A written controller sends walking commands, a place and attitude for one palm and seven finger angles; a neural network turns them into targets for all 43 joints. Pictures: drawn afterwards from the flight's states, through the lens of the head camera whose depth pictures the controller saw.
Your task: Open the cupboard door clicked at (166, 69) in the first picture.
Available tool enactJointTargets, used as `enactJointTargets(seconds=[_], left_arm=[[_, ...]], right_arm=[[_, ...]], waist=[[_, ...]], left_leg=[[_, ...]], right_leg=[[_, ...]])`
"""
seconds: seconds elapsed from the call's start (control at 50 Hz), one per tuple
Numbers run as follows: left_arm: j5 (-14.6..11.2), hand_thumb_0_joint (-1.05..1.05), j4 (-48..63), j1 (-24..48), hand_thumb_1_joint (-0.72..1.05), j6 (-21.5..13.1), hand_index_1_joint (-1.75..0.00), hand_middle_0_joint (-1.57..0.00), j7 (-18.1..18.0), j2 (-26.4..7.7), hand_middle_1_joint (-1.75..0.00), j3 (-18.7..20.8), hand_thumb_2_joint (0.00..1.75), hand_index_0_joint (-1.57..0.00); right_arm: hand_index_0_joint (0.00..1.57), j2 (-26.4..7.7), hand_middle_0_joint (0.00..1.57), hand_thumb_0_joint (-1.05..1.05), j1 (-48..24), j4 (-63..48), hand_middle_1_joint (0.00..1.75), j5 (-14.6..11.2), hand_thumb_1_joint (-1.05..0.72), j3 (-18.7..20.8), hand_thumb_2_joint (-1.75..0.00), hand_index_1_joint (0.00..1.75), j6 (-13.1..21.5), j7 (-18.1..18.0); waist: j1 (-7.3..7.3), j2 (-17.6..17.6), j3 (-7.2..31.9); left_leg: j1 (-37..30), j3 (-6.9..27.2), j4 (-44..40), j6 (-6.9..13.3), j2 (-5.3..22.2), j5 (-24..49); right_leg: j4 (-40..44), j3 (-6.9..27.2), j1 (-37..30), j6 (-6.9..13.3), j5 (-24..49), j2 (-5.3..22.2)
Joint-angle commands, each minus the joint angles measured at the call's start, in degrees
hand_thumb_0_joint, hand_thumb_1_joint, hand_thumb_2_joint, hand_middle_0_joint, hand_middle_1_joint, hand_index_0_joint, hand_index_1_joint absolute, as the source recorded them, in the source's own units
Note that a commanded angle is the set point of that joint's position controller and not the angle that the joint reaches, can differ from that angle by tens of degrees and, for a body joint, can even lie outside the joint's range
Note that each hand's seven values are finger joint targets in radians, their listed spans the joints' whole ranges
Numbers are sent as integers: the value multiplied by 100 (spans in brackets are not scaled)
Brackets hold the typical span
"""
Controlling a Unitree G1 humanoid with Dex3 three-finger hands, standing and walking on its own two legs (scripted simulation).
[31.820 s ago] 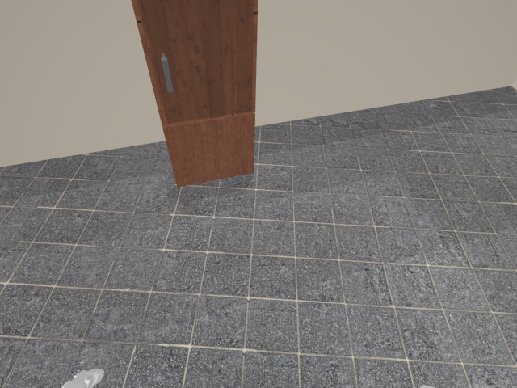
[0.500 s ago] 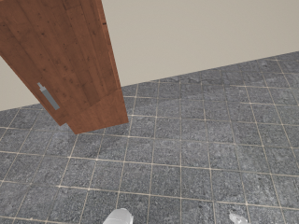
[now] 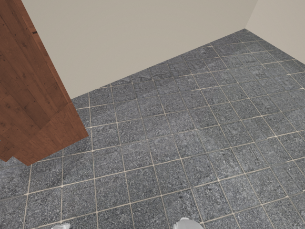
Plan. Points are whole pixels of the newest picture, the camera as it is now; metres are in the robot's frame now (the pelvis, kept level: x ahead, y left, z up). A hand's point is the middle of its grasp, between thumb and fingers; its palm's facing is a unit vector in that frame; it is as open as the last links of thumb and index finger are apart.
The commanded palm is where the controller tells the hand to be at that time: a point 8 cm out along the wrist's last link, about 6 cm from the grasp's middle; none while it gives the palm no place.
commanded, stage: walk to a spot facing it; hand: left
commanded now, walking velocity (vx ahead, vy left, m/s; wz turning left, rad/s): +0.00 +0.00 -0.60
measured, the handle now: out of the picture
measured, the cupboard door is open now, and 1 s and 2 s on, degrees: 28 28 28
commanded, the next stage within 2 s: turn to face it in 1.36 s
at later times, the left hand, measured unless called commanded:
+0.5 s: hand (108, 213) +0.17 +0.15 -0.17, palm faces -0.28 -0.94 -0.20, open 7.4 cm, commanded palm none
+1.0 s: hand (136, 206) +0.20 +0.06 -0.16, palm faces -0.50 -0.84 -0.20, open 7.4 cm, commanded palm none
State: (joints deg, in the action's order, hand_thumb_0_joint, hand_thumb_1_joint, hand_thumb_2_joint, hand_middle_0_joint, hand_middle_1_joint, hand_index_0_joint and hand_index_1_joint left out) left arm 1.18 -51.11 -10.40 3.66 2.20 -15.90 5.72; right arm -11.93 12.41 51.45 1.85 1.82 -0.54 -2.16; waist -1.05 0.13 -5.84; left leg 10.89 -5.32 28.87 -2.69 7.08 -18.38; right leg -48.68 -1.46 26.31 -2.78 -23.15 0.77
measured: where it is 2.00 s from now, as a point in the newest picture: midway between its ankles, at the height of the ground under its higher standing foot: (195, 211)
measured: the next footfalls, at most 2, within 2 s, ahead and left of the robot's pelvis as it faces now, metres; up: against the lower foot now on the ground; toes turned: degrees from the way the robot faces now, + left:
right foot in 0.08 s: +0.06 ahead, -0.14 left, +0.00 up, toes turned -6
left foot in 0.42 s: +0.10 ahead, +0.10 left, +0.00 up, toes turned -13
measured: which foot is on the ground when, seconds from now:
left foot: down 0.00-0.08, up 0.10-0.40, down 0.42-0.70, up 0.72-1.00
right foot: up 0.00-0.06, down 0.08-0.40, up 0.42-0.68, down 0.70-1.00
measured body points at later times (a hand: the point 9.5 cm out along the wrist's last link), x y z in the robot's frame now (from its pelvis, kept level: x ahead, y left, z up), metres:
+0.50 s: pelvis +0.02 -0.02 -0.01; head +0.07 -0.01 +0.44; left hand +0.19 +0.20 -0.16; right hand +0.00 -0.28 -0.14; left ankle +0.06 +0.11 -0.74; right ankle -0.02 -0.13 -0.69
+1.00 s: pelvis +0.09 -0.10 +0.00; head +0.12 -0.11 +0.45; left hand +0.22 +0.11 -0.15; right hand +0.03 -0.37 -0.13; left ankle +0.23 -0.01 -0.69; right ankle -0.02 -0.15 -0.74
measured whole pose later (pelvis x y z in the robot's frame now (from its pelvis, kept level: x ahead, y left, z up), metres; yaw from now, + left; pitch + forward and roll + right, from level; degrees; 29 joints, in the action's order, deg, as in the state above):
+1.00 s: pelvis +0.09 -0.10 +0.00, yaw -35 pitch +1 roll +0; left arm 1.3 -56.2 -19.5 -1.0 1.2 -10.9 3.7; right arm -12.9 8.9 50.8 1.2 4.1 -0.2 1.0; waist -1.3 0.6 -3.3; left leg 30.6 -1.6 49.1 -4.0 4.6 -15.3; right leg -22.7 3.6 6.3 2.7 -17.3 -2.9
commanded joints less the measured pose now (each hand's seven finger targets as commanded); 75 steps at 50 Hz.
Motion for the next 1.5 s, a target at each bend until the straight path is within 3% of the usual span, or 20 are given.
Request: enactJointTargets(seconds=[0.0, 0.02, 0.06, 0.1, 0.34, 0.38, 0.4, 0.46, 0.56, 0.64, 0.66, 0.68, 0.7, 0.82, 1.0, 1.06, 1.1, 1.12, 1.26, 1.48], left_arm=[[0, 0, 425, -12, 90, -211, -30, -20, 47, -204, -30, -22, 90, -20], [5, 0, 299, -433, 90, -246, -30, -20, 31, -371, -30, 23, 90, -20], [43, 0, 63, -1221, 90, -340, -30, -20, -161, -1569, -30, 277, 90, -20], [-3, 0, 135, -863, 90, -269, -30, -20, -281, -1187, -30, 195, 90, -20], [10, 0, 524, 364, 90, -171, -30, -20, -240, -800, -30, 104, 90, -20], [-100, 0, 675, 199, 90, -134, -30, -20, -174, -198, -30, -30, 90, -20], [-28, 0, 723, 418, 90, -148, -30, -20, -133, -311, -30, -20, 90, -20], [54, 0, 520, 129, 90, -159, -30, -20, -12, -304, -30, 91, 90, -20], [-6, 0, 585, 377, 90, -184, -30, -20, 27, 6, -30, -69, 90, -20], [-2, 0, 369, -80, 90, -263, -30, -20, 60, -100, -30, -39, 90, -20], [34, 0, 212, -626, 90, -294, -30, -20, 26, -439, -30, 53, 90, -20], [97, 0, 33, -1135, 90, -344, -30, -20, -62, -1201, -30, 226, 90, -20], [-16, 0, -28, -1468, 90, -338, -30, -20, -161, -1419, -30, 274, 90, -20], [0, 0, 89, -605, 90, -575, -30, -20, -210, -637, -30, 81, 90, -20], [27, 0, -153, -911, 90, -669, -30, -20, -164, -670, -30, 95, 90, -20], [0, 0, -139, -620, 90, -652, -30, -20, -186, -550, -30, 105, 90, -20], [-109, 0, -12, -928, 90, -643, -30, -20, -83, 24, -30, -25, 90, -20], [-48, 0, 79, -614, 90, -656, -30, -20, -85, -124, -30, -29, 90, -20], [61, 0, -26, -432, 90, -429, -30, -20, 90, 285, -30, -77, 90, -20], [39, 0, 194, 131, 90, -352, -30, -20, -16, 173, -30, -142, 90, -20]], right_arm=[[20, -1310, 20, 0, 266, -285, 30, -2, -90, 372, -90, 30, 71, -16], [20, -1322, 20, 0, 165, -324, 30, -42, -90, 386, -90, 30, 66, 3], [20, -616, 20, 0, -117, -740, 30, -144, -90, 222, -90, 30, 47, 50], [20, -758, 20, 0, -242, -610, 30, -162, -90, 248, -90, 30, -39, -5], [20, -601, 20, 0, 714, -211, 30, -138, -90, 261, -90, 30, 28, 49], [20, -1406, 20, 0, 997, -203, 30, -10, -90, 390, -90, 30, 149, -15], [20, -1618, 20, 0, 1031, -242, 30, 13, -90, 416, -90, 30, 158, -64], [20, -1195, 20, 0, 195, -468, 30, 56, -90, 267, -90, 30, 213, -87], [20, -1091, 20, 0, 625, -270, 30, 49, -90, 284, -90, 30, 150, -66], [20, -1244, 20, 0, 668, -209, 30, 2, -90, 365, -90, 30, 89, 27], [20, -1093, 20, 0, 505, -290, 30, -52, -90, 357, -90, 30, 89, 79], [20, -552, 20, 0, 106, -569, 30, -122, -90, 241, -90, 30, 100, 123], [20, -731, 20, 0, -510, -827, 30, -72, -90, 200, -90, 30, 81, 106], [20, -578, 20, 0, -449, -488, 30, -28, -90, 317, -90, 30, 91, 275], [20, -462, 20, 0, -858, -678, 30, -81, -90, 284, -90, 30, 322, 295], [20, -687, 20, 0, 136, -326, 30, -74, -90, 328, -90, 30, 442, 187], [20, -1796, 20, 0, 1809, 82, 30, 102, -90, 541, -90, 30, 518, 63], [20, -1692, 20, 0, 1834, 75, 30, 65, -90, 458, -90, 30, 433, 30], [20, -595, 20, 0, 973, 118, 30, -31, -90, 107, -90, 30, 591, -26], [20, -761, 20, 0, 1114, 415, 30, -19, -90, 139, -90, 30, 289, -12]], waist=[[89, -1275, 777], [-162, -969, 953], [-554, 2010, 1438], [-385, 1230, 926], [395, 814, 704], [458, -1695, 811], [489, -1644, 730], [17, -1119, 707], [295, -1300, 806], [110, -1077, 1104], [-187, -361, 1188], [-531, 1803, 1102], [-828, 1898, 838], [-38, 689, 218], [-106, 711, 184], [419, 252, 529], [901, -2283, 1697], [885, -1543, 1506], [101, -947, 545], [19, -803, 492]], left_leg=[[-264, 168, 137, 633, 984, 3288], [143, -37, 793, 401, 831, 2865], [2336, -356, 3562, -166, -419, -1984], [2573, 622, 4066, -39, -71, -1502], [-64, 322, 262, -18, -588, 153], [-877, 2640, -1516, 658, 1364, -434], [-446, 3242, -1749, 1147, 2213, 104], [94, 1784, -1331, 1076, 1503, 1468], [-748, 157, -416, 806, 1041, 3710], [-128, -132, 236, 475, 1005, 1514], [851, -417, 994, 239, 733, 378], [2688, -907, 2558, -107, -124, -1894], [3400, 38, 3527, -89, -250, -2246], [2589, 403, 3146, -169, -62, -70], [1817, 309, 1144, -57, -434, 241], [-257, 304, -145, 31, -559, 632], [-2562, 3419, -1128, 892, 2028, -466], [-2033, 3993, -1556, 1191, 2377, -907], [-770, 150, -1068, 547, 1049, 3963], [-288, -488, -173, 693, 1229, 4346]], right_leg=[[1347, -470, -945, 186, 547, -176], [2054, -362, -1761, 285, 1399, -110], [2608, 2815, -3244, 1444, 5393, 2312], [2683, 2277, -2571, 1707, 3596, 1891], [2617, 2159, -226, 1003, 839, 712], [648, 914, 1026, 362, -496, -545], [-671, 511, 1042, 216, -1164, -420], [-1741, 388, 715, 74, -429, -35], [60, -338, 154, 67, -294, -70], [2002, -689, -1494, 268, 493, -275], [2570, -75, -2599, 490, 557, 86], [3238, 2382, -3557, 1121, 425, 1664], [3500, 3506, -3292, 1682, 638, 2269], [3571, 1880, -1790, 1437, 778, 1216], [3383, 1985, -1975, 1466, 1264, 1129], [2284, 1632, -1124, 1134, 1814, 679], [-1191, 181, 907, 489, -1007, -626], [-2142, 675, 1210, 551, -1014, -321], [-2083, -22, 1230, 244, 752, 295], [1017, -520, -866, 509, 1323, 0]])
